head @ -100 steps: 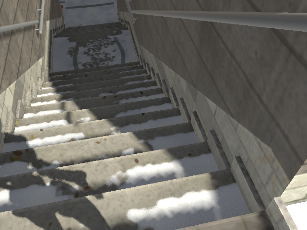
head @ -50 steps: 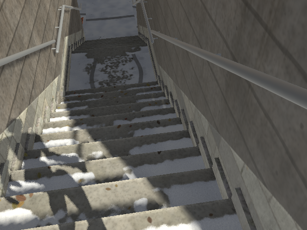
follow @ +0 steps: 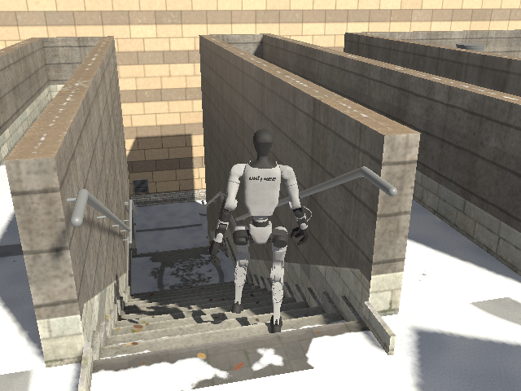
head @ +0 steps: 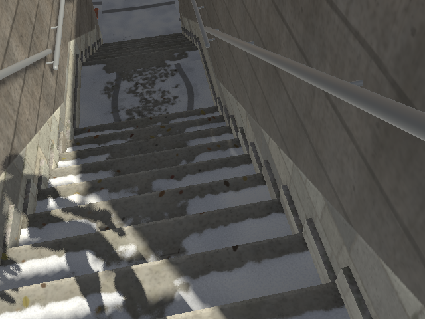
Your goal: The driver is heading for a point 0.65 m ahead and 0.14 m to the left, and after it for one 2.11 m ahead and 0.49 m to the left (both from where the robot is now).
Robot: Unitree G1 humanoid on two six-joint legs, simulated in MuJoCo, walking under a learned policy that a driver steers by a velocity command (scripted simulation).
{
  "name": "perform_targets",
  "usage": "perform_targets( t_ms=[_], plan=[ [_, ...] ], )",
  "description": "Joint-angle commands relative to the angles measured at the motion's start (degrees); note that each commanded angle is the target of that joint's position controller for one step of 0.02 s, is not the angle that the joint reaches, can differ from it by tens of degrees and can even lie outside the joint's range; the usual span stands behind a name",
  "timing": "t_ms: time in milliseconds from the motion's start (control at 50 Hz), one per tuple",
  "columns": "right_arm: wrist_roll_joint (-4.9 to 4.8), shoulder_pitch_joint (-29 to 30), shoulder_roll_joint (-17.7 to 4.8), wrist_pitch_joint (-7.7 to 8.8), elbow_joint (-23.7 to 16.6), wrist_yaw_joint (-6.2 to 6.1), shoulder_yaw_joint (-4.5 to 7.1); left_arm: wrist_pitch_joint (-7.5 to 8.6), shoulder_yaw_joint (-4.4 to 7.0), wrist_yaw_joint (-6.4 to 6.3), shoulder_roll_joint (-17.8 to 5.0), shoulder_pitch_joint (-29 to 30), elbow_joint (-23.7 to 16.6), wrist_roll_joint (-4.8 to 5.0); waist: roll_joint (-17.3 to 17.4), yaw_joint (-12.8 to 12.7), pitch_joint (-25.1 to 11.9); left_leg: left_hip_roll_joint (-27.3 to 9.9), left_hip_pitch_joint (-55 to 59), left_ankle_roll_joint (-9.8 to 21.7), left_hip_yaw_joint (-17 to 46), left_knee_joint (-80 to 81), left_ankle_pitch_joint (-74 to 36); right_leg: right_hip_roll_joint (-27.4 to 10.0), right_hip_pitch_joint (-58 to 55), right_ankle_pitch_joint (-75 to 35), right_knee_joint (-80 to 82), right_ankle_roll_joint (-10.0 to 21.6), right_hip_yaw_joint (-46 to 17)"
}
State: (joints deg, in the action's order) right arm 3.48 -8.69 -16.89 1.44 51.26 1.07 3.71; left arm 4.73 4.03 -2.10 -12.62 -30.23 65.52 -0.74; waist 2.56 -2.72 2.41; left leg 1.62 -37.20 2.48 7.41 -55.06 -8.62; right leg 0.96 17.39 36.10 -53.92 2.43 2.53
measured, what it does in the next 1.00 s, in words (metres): goes down, turning left: left foot 0.17 m lower, then right foot 0.17 m lower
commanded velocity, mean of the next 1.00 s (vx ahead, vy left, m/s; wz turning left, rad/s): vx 0.46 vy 0.00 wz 0.36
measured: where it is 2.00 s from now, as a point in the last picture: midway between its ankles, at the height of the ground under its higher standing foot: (215, 303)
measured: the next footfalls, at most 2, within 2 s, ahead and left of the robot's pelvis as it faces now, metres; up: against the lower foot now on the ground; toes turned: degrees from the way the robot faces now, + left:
left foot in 0.16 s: +0.20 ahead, +0.09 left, -0.17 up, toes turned +4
right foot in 0.66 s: +0.53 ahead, -0.04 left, -0.34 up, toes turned +20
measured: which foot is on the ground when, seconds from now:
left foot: up 0.00-0.14, down 0.16-0.68, up 0.70-1.00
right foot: down 0.00-0.16, up 0.18-0.64, down 0.66-1.00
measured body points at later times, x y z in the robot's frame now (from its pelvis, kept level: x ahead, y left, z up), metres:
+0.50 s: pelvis +0.27 +0.03 -0.15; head +0.27 +0.04 +0.30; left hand +0.37 +0.30 -0.27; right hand +0.25 -0.23 -0.29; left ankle +0.16 +0.09 -0.85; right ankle +0.47 -0.09 -0.84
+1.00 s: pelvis +0.52 +0.04 -0.30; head +0.54 +0.01 +0.15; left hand +0.32 +0.20 -0.43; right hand +0.72 -0.15 -0.45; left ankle +0.59 +0.24 -0.95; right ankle +0.50 -0.05 -1.02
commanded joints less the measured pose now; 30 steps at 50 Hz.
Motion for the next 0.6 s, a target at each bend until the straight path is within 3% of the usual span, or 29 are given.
perform_targets(
  t_ms=[20,80,100,120,140,160,180,200,220,240,260,280,300,340,360,380,400,420,440,460,480,520,540,560,580,600],
  plan=[
    [-1.57,-1.33,2.3,-1.51,-2.22,0.74,-1.55,1.73,0.22,-0.88,-5.39,10.43,-6.02,0.93,-7.46,5.88,3.51,2.61,21.38,-1.08,-8.31,9.47,-16.45,-6.11,23.83,-3.23,16.25,5.78,-8.53],
    [-1.59,7.6,2.2,-1.36,-4.86,0.22,-2.56,0.98,0.47,-1.04,-4.54,4.23,-4.67,-0.55,-8.55,-1.07,6.76,1.13,18.61,-0.36,-8.75,21.08,-13.14,-7.48,11.75,-7.85,8.28,4.61,-6.5],
    [-1.05,8.39,2.31,-0.58,-5.94,0.19,-2.85,0.57,0.22,-1.54,-3.07,1.03,-4.08,-0.7,-8.88,-2.42,7.64,-0.59,17.2,0.17,-7.33,26.65,-12.0,-8.03,6.76,-11.16,4.06,5.17,-6.34],
    [-0.61,5.0,1.07,0.21,-4.9,0.46,-2.43,-0.31,-0.02,-1.65,-2.89,-0.11,-3.74,-1.6,-9.25,-2.14,7.39,-1.08,18.76,1.11,-8.19,31.75,-9.42,-7.34,3.04,-16.89,-2.56,5.73,-5.37],
    [-0.29,-1.52,-0.09,1.05,-2.39,0.37,-1.71,-1.22,-0.28,-1.88,-2.88,-0.86,-3.88,-2.1,-7.12,-0.12,5.37,-1.2,22.64,2.64,-8.89,36.89,-7.2,-7.45,-0.03,-25.56,-11.11,6.52,-4.14],
    [-1.4,-18.25,-1.69,1.4,3.11,-0.14,-0.1,-1.94,-0.03,-1.66,-3.92,2.79,-4.59,-2.15,-6.23,7.8,-1.17,0.86,38.52,3.68,-13.52,36.43,-12.81,-5.89,4.24,-37.97,-27.89,6.6,-0.58],
    [-1.49,-25.28,-6.43,1.2,6.08,-0.07,1.56,-2.16,0.93,-0.9,-4.54,1.06,-5.91,-0.53,8.19,9.26,-3.31,-6.31,51.26,8.39,-2.15,36.65,-23.56,1.4,18.53,-15.31,-54.2,4.42,2.87],
    [-1.98,-26.0,-8.81,2.02,5.03,0.65,1.66,-1.65,0.77,-0.99,-3.76,-0.87,-8.42,0.82,12.35,5.45,-8.91,-16.47,68.56,9.68,6.67,15.47,-50.03,-0.97,39.49,6.15,-61.8,3.96,0.2],
    [-3.49,-24.66,-8.51,1.61,3.99,1.04,1.72,-1.46,0.6,-0.84,-5.8,-0.4,-9.61,0.48,7.28,6.51,-13.22,-19.41,69.64,13.14,10.32,17.19,-42.26,-3.05,45.95,1.76,-62.0,4.38,-2.22],
    [-2.94,-22.87,-6.98,1.35,3.42,0.33,1.4,-0.65,0.87,-0.55,-5.43,1.59,-9.5,-0.83,2.2,6.11,-10.76,-20.72,61.26,15.73,11.89,20.61,-28.21,-4.23,47.29,-6.68,-56.63,4.53,-5.25],
    [-1.42,-19.13,-6.66,1.14,2.7,-0.37,1.3,-1.03,1.3,-0.04,-6.15,3.77,-10.46,-2.35,0.68,4.03,-11.35,-23.46,50.27,19.47,20.46,25.0,0.59,-6.36,43.57,-13.73,-41.87,1.46,-7.99],
    [-0.88,-15.4,-2.44,1.58,1.11,-0.56,-0.19,-2.11,2.2,0.4,-8.68,8.96,-10.29,-3.3,-4.11,2.53,-4.12,-20.56,39.57,19.88,22.15,26.64,2.32,-7.22,41.26,-15.28,-33.59,-0.42,-8.56],
    [-2.07,-13.84,-1.65,1.86,1.21,-1.04,-0.72,-3.49,1.79,0.53,-6.43,15.78,-12.84,-2.45,-6.09,1.34,1.07,-16.67,26.41,17.77,17.48,29.84,1.86,-7.09,33.8,-21.47,-18.08,-3.08,-7.5],
    [-2.3,-14.68,-4.19,2.08,1.8,-1.96,-0.2,-5.26,0.64,0.91,-1.78,15.15,-12.8,-2.61,-1.81,0.4,-0.33,-12.6,17.9,16.75,15.26,29.75,-9.16,-4.98,19.62,-20.63,-8.36,-5.09,-3.9],
    [-1.89,-15.16,-5.21,2.71,2.26,-1.71,0.38,-5.37,0.49,1.45,-1.7,10.53,-11.12,-2.33,2.56,-1.11,-1.98,-10.6,16.44,15.84,13.75,29.51,-9.94,-4.24,15.98,-30.73,-10.26,-4.27,-3.39],
    [-2.07,-14.46,-4.18,2.8,2.21,-1.75,0.22,-5.35,0.73,1.66,-2.73,10.9,-11.17,-2.04,3.85,-1.56,-1.46,-9.45,14.9,14.66,13.17,28.84,-8.32,-4.22,14.39,-33.05,-8.8,-3.82,-3.46],
    [-2.58,-17.33,-0.98,3.08,3.7,-2.55,-0.43,-3.93,1.69,2.04,-5.91,19.11,-13.21,-1.32,1.2,1.32,1.74,-7.63,21.27,14.8,15.51,25.27,5.15,-5.97,24.3,-45.89,-1.93,-3.16,-7.74],
    [-2.45,-18.66,-1.25,2.94,3.29,-3.2,-0.28,-2.9,1.62,2.41,-5.97,25.42,-14.83,-2.29,-0.37,3.93,1.38,-7.23,26.95,14.59,17.43,23.51,13.09,-5.57,29.5,-48.88,2.82,-2.58,-7.57],
    [-3.66,-17.45,0.03,3.04,2.88,-3.3,-0.62,-1.98,1.18,3.17,-5.95,29.12,-16.65,-2.19,-2.05,4.62,1.9,-4.68,23.06,13.35,15.76,21.86,20.95,-5.08,25.05,-58.09,12.31,-2.74,-7.65],
    [-3.52,-15.97,-0.34,3.6,2.23,-2.98,-0.64,-1.87,0.5,3.44,-3.28,28.16,-16.82,-2.04,-1.01,4.45,0.74,-3.22,17.44,12.82,15.06,20.13,25.23,-3.41,17.78,-63.9,14.62,-2.29,-6.26],
    [-3.67,-15.09,0.36,3.02,2.16,-2.78,-0.92,-1.82,-0.01,3.81,-1.66,26.74,-16.79,-2.29,-0.8,4.79,-0.53,-1.27,13.5,11.58,13.19,17.64,25.52,-1.8,10.52,-66.03,16.01,-1.87,-4.92],
    [-2.83,-16.83,-0.24,2.35,1.9,-2.81,-1.05,-1.69,-0.49,3.55,-0.89,28.36,-18.83,-1.68,1.6,6.75,1.56,-0.71,13.58,11.77,16.0,13.97,23.51,-0.07,9.28,-59.58,18.51,-1.96,-4.56],
    [-1.94,-17.22,-0.85,2.43,1.77,-2.35,-1.03,-1.23,-0.74,3.06,-1.22,31.38,-20.56,-1.12,1.48,8.99,2.61,-0.01,16.35,11.14,15.42,12.58,23.81,0.35,8.02,-57.56,25.18,-1.75,-4.33],
    [-1.63,-18.2,-1.39,1.25,1.84,-2.98,-0.84,-0.84,-0.74,2.67,-1.48,31.73,-21.55,-0.29,5.32,9.73,3.66,-0.58,16.52,10.78,16.41,12.47,18.32,-0.46,5.39,-52.38,27.11,-2.39,-5.83],
    [-1.17,-19.52,-2.19,0.36,2.43,-3.55,-0.9,-1.34,-0.74,2.03,-2.46,30.03,-21.38,0.5,7.74,9.31,4.87,-0.71,21.01,11.04,18.03,8.82,11.04,-2.36,5.73,-47.12,31.51,-1.85,-8.34],
    [-0.56,-20.74,-1.53,-0.57,3.15,-4.05,-1.3,-1.55,-0.12,0.87,-3.76,25.32,-20.16,1.35,5.93,7.69,4.2,-0.75,21.72,10.83,18.08,3.05,8.51,-3.33,1.34,-50.09,34.54,-1.88,-7.83]
  ],
)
